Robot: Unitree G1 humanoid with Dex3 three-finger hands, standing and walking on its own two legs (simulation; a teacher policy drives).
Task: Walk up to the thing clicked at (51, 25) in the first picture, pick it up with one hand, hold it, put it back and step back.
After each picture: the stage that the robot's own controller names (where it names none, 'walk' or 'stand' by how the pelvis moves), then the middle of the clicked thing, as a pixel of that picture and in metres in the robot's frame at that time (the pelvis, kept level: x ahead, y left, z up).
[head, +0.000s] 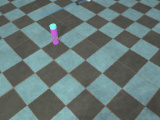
stand; (54, 34) +1.35 +0.36 -0.66
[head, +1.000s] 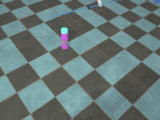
walk; (64, 38) +1.25 +0.17 -0.63
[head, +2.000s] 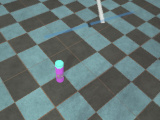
walk; (59, 71) +0.80 +0.18 -0.64
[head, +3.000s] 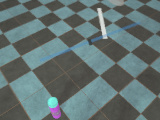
stand; (54, 108) +0.49 +0.22 -0.64
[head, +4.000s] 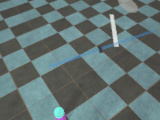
stand; (60, 118) +0.43 +0.21 -0.65
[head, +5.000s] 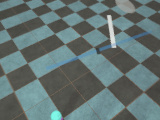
stand; out of the picture +0.40 +0.21 -0.66
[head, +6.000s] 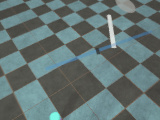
stand; out of the picture +0.39 +0.22 -0.66
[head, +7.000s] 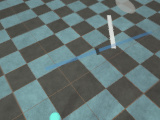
stand; out of the picture +0.39 +0.21 -0.66
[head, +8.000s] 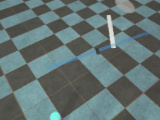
go down; out of the picture +0.39 +0.21 -0.66
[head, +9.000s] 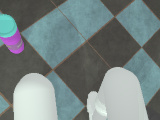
go down; (11, 37) +0.49 +0.24 -0.25
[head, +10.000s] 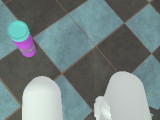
approach; (24, 41) +0.49 +0.23 -0.26
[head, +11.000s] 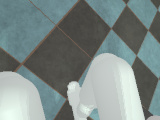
close in; out of the picture +0.47 +0.27 -0.17
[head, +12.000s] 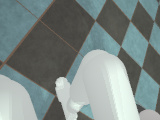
close; out of the picture +0.47 +0.29 -0.16
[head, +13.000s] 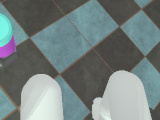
lift; (1, 45) +0.39 +0.26 -0.04
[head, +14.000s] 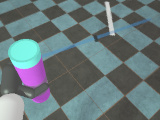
hold; (34, 76) +0.32 +0.17 +0.08
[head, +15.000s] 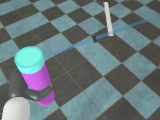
hold; (38, 80) +0.32 +0.16 +0.04
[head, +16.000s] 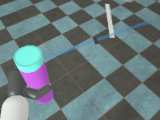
hold; (37, 79) +0.32 +0.17 +0.04
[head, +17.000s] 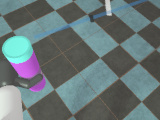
crouch; (28, 68) +0.36 +0.19 +0.00
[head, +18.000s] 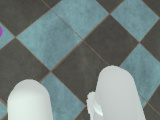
lower; out of the picture +0.51 +0.25 -0.03
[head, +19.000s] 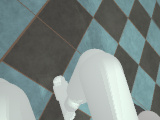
lower; out of the picture +0.48 +0.29 -0.17
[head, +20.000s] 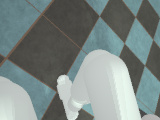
lower; out of the picture +0.47 +0.29 -0.17
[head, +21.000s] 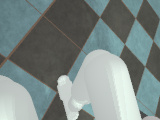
lower; out of the picture +0.47 +0.29 -0.17
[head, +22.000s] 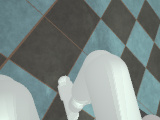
lower; out of the picture +0.46 +0.28 -0.17
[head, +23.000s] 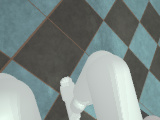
draw back; out of the picture +0.46 +0.27 -0.17
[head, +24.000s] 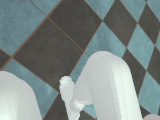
rise; out of the picture +0.45 +0.28 -0.17
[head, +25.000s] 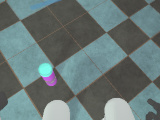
walk; (48, 75) +0.45 +0.20 -0.44
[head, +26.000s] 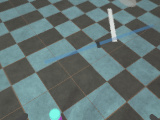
stand; out of the picture +0.39 +0.19 -0.60
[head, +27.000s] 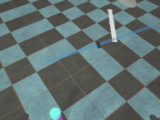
stand; (57, 119) +0.41 +0.20 -0.60
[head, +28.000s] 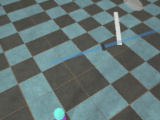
stand; (60, 119) +0.40 +0.19 -0.63
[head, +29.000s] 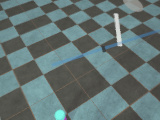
stand; out of the picture +0.40 +0.20 -0.66
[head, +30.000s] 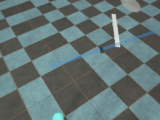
stand; out of the picture +0.38 +0.20 -0.66
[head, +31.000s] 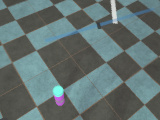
walk; (59, 96) +0.46 +0.15 -0.63
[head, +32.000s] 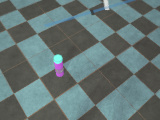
walk; (58, 66) +0.74 +0.20 -0.64
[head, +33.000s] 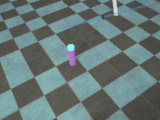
stand; (71, 55) +1.06 +0.21 -0.64
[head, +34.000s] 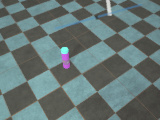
stand; (65, 58) +1.00 +0.21 -0.66
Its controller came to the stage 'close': yes
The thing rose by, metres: 0.69
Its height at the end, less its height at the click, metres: +0.00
